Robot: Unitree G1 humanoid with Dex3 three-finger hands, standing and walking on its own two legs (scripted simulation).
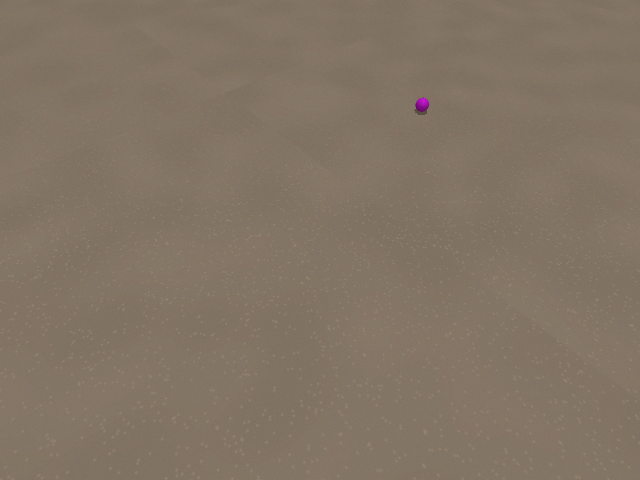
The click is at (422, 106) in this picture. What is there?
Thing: free ball
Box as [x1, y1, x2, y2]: [416, 98, 428, 111]
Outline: 420,98 416,102 416,108 420,111 423,111 427,108 428,101 425,98
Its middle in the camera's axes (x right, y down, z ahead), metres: +0.58 -0.78 +2.26
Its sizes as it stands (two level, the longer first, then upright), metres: 0.076 0.076 0.076
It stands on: the floor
